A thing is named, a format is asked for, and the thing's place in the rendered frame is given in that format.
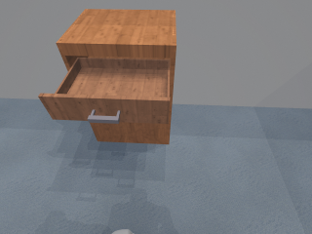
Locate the drawer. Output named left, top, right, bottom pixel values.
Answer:
left=38, top=58, right=171, bottom=124

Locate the cabinet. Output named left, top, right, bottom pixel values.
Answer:
left=56, top=9, right=176, bottom=144

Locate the handle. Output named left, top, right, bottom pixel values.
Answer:
left=88, top=109, right=121, bottom=124

